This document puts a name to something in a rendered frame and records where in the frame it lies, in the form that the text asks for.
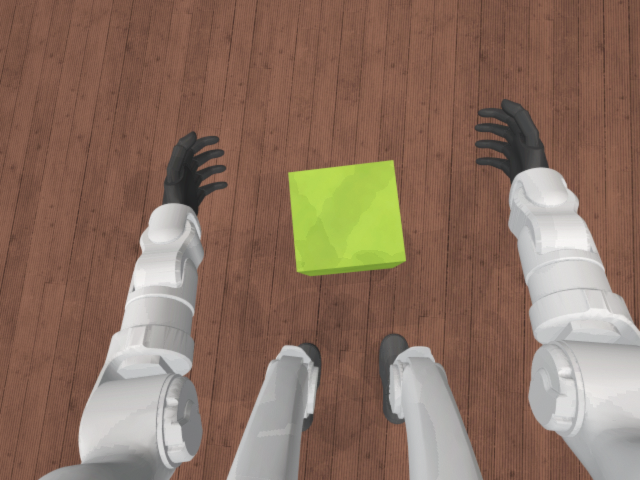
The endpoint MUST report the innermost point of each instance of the robot left thigh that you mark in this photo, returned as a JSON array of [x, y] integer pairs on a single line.
[[270, 446]]

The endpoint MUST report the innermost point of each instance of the carton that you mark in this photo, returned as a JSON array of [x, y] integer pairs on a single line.
[[346, 219]]

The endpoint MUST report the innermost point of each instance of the robot right forearm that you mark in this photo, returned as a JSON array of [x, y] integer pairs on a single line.
[[570, 293]]

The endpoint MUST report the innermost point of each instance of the left robot hand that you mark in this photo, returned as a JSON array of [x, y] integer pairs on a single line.
[[182, 180]]

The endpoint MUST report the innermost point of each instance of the right robot hand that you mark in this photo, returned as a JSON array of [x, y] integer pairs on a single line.
[[523, 149]]

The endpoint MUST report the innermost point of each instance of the robot left upper arm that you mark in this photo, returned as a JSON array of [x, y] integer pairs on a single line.
[[137, 429]]

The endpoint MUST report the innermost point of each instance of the robot left forearm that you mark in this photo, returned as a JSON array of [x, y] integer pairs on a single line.
[[155, 336]]

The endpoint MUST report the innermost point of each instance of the robot right upper arm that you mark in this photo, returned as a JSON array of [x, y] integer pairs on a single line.
[[589, 394]]

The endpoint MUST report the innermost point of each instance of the robot right foot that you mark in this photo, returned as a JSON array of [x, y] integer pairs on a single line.
[[391, 346]]

